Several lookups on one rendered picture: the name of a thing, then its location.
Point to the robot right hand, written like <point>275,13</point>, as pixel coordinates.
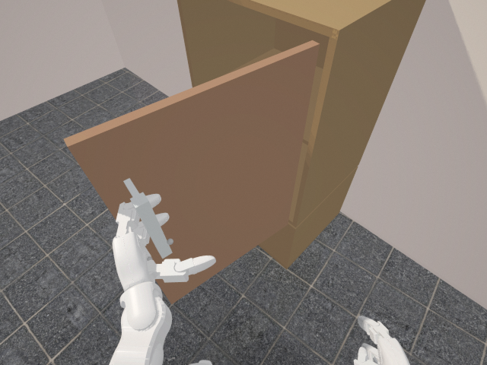
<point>389,350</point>

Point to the handle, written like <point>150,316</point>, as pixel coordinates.
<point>147,215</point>

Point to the cupboard door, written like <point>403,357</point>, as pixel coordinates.
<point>223,156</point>

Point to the robot left hand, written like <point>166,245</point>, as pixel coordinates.
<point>131,255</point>

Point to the left robot forearm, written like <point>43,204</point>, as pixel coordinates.
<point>145,322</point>

